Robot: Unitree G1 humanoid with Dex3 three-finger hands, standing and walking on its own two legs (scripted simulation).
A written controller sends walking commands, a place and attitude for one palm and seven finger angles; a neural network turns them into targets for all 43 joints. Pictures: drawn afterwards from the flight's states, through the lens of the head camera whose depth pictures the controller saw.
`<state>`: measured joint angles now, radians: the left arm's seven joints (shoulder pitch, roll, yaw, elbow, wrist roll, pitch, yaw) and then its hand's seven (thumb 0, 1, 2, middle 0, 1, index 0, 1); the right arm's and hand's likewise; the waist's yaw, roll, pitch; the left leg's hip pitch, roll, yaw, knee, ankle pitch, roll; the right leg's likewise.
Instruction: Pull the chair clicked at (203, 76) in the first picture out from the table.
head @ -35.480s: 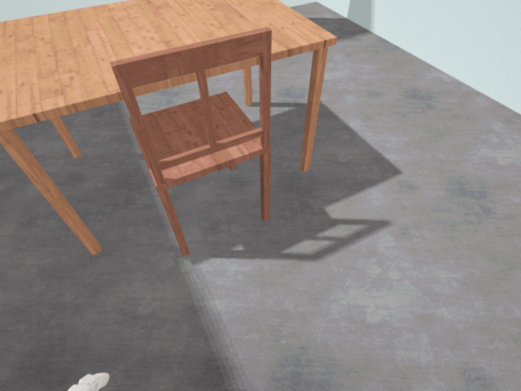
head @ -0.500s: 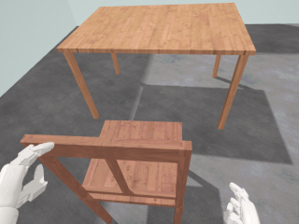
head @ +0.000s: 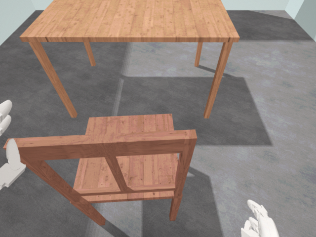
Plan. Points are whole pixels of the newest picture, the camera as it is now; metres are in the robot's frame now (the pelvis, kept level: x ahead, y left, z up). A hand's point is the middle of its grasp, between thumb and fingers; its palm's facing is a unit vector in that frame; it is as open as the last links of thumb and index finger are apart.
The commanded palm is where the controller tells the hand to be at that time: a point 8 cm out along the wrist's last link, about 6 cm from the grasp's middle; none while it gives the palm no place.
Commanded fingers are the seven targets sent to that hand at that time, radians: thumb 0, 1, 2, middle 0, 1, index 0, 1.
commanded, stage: step back with the hand held close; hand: left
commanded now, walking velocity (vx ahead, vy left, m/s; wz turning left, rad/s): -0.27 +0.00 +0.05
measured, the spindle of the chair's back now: (117, 173) +0.30 +0.15 -0.09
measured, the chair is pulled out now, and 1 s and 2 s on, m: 0.59 0.59 0.59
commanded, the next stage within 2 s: stop stepping back and stand still in 1.46 s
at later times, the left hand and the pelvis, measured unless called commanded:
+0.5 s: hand out of the picture +0.14 +0.28 +0.17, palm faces +0.47 -0.75 -0.47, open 7.4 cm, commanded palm +0.08 +0.31 +0.18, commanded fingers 0.00 0.90 0.90 -0.20 -0.30 -0.20 -0.30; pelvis -0.05 +0.01 -0.01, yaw +1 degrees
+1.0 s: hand out of the picture +0.13 +0.26 +0.17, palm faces +0.43 -0.74 -0.52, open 7.4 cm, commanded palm +0.06 +0.30 +0.18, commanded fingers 0.00 0.90 0.90 -0.20 -0.30 -0.20 -0.30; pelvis -0.07 +0.00 -0.02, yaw +2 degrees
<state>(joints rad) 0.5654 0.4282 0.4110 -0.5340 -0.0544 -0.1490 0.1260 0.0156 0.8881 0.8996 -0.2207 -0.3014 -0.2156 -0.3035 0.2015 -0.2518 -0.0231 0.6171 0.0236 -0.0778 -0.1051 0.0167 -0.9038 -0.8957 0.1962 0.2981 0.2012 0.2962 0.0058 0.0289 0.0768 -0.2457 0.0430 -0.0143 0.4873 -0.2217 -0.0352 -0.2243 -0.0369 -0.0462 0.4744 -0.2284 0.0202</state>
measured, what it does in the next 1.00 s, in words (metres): shifts its weight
